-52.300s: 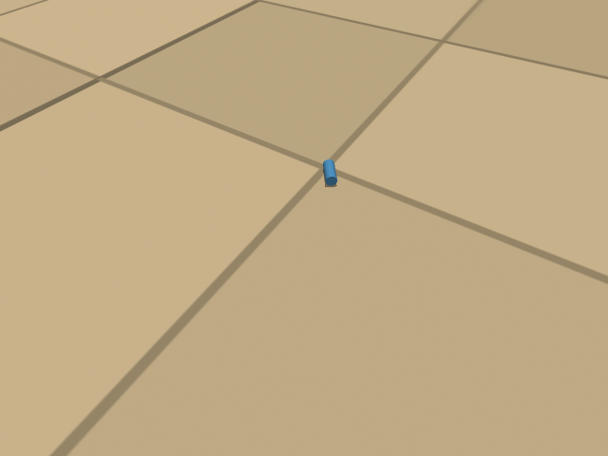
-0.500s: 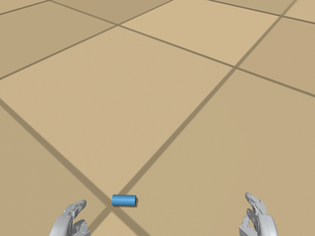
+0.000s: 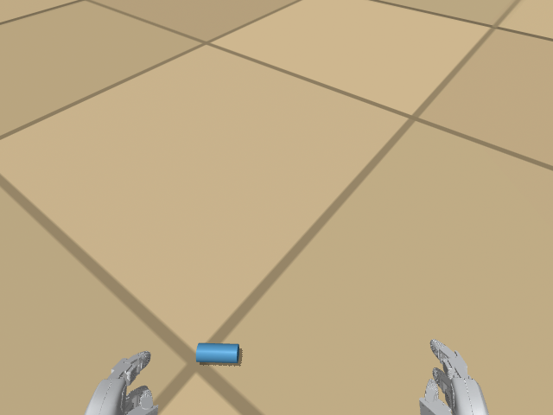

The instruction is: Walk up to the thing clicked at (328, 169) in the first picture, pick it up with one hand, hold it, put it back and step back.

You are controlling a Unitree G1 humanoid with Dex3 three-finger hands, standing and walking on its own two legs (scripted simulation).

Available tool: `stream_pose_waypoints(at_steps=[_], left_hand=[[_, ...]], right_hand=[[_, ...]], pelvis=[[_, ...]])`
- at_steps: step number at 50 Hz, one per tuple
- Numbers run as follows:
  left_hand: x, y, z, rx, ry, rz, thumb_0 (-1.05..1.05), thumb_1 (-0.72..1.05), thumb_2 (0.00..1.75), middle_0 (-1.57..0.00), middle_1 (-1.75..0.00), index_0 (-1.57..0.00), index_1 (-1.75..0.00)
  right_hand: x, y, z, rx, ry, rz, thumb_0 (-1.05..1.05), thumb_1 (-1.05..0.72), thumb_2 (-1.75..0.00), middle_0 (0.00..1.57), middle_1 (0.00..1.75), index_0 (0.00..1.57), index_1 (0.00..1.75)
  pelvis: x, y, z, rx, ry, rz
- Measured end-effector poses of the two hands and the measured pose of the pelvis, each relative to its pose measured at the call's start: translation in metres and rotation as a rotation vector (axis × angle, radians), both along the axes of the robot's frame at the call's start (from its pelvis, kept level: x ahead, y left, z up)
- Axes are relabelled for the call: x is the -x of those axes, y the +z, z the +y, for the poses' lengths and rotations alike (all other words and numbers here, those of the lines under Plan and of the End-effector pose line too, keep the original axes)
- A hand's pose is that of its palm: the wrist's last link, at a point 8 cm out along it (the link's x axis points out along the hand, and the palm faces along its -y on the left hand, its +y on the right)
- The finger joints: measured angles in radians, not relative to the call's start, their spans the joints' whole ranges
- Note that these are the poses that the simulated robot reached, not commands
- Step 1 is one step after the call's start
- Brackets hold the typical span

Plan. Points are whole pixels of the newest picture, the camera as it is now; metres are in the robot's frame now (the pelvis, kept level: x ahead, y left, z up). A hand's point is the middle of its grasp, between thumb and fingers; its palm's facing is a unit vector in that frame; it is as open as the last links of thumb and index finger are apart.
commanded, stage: stand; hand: left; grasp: from above
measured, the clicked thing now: (218, 352) +0.45 +0.21 -0.68
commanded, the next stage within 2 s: none
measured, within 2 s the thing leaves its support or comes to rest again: neither
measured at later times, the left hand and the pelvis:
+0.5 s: hand out of the picture +0.07 +0.24 -0.11, palm faces +0.05 -0.94 -0.33, open 7.4 cm; pelvis -0.01 +0.01 +0.04, yaw +0 degrees
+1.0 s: hand out of the picture +0.03 +0.24 -0.10, palm faces +0.06 -0.94 -0.34, open 7.4 cm; pelvis -0.01 +0.00 +0.06, yaw +1 degrees
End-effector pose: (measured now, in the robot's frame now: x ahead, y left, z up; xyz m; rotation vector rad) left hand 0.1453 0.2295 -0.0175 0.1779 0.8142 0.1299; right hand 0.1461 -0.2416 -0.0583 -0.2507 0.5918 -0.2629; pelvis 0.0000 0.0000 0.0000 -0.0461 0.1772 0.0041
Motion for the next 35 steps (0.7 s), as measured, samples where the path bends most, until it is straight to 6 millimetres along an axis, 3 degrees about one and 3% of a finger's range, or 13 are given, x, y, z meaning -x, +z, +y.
stream_pose_waypoints(at_steps=[5, 10, 20, 28, 35], left_hand=[[-0.002, -0.003, 0.001, -0.022, -0.014, -0.009, 0.01, 0.91, 0.9, -0.2, -0.3, -0.2, -0.3], [0.0, -0.029, 0.02, -0.111, -0.03, 0.01, 0.01, 0.9, 0.9, -0.21, -0.3, -0.2, -0.3], [0.058, -0.053, 0.053, -0.127, 0.056, 0.235, 0.01, 0.91, 0.9, -0.2, -0.3, -0.2, -0.3], [0.099, -0.056, 0.056, -0.099, 0.107, 0.365, 0.01, 0.91, 0.9, -0.2, -0.3, -0.2, -0.3], [0.119, -0.051, 0.055, -0.09, 0.13, 0.433, 0.01, 0.91, 0.9, -0.2, -0.3, -0.2, -0.3]], right_hand=[[0.0, -0.002, -0.001, 0.017, 0.026, 0.032, 0.01, -0.9, -0.9, 0.21, 0.3, 0.2, 0.3], [0.013, -0.021, -0.011, 0.041, 0.16, 0.321, 0.01, -0.9, -0.9, 0.21, 0.3, 0.21, 0.3], [0.053, -0.016, -0.032, 0.001, 0.054, 0.491, 0.01, -0.9, -0.9, 0.21, 0.3, 0.21, 0.3], [0.072, -0.014, -0.024, -0.024, 0.025, 0.57, 0.01, -0.9, -0.9, 0.2, 0.3, 0.2, 0.3], [0.078, -0.012, -0.019, -0.052, 0.019, 0.603, 0.01, -0.9, -0.9, 0.21, 0.3, 0.2, 0.3]], pelvis=[[0.001, 0.001, -0.001, -0.004, 0.002, -0.019], [0.009, 0.014, -0.002, -0.038, 0.001, -0.103], [0.008, 0.032, 0.004, -0.045, 0.0, -0.171], [0.006, 0.047, 0.008, -0.04, 0.008, -0.206], [0.007, 0.056, 0.007, -0.043, 0.013, -0.228]])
